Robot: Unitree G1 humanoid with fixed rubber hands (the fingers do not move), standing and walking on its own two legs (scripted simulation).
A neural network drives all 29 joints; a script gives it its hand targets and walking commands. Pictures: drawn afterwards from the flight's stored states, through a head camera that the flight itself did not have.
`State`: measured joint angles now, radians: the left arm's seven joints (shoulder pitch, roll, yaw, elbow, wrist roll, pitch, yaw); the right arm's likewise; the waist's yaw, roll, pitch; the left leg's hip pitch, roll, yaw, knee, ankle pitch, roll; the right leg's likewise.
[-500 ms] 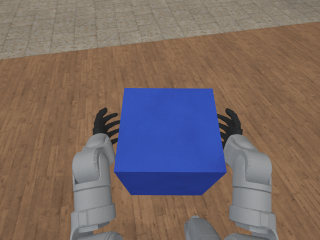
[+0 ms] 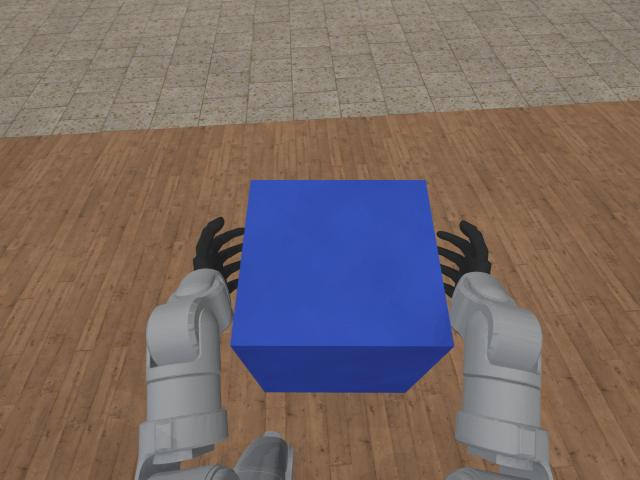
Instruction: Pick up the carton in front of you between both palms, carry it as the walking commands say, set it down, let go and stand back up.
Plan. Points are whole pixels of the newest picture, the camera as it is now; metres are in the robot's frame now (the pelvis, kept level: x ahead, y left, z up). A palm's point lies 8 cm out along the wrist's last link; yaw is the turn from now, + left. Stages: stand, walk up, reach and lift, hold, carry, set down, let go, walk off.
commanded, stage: carry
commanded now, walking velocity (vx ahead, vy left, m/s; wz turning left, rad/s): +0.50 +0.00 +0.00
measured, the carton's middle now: (336, 297) +0.34 +0.02 +0.00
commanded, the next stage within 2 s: none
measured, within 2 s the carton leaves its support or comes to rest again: neither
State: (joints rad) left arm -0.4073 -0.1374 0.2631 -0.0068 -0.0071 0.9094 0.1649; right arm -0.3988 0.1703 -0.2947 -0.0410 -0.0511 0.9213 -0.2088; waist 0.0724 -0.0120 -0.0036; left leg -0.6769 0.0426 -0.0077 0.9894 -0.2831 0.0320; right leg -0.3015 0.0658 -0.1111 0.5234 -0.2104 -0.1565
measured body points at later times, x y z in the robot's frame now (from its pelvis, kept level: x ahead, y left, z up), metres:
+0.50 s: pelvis +0.32 +0.04 -0.04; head +0.36 +0.05 +0.41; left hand +0.67 +0.17 +0.01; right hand +0.65 -0.14 +0.02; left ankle +0.29 +0.08 -0.77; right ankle +0.37 -0.11 -0.71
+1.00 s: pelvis +0.63 -0.01 -0.07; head +0.67 -0.02 +0.38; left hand +0.97 +0.16 +0.00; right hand +0.98 -0.15 -0.01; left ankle +0.69 +0.15 -0.75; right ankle +0.60 -0.05 -0.81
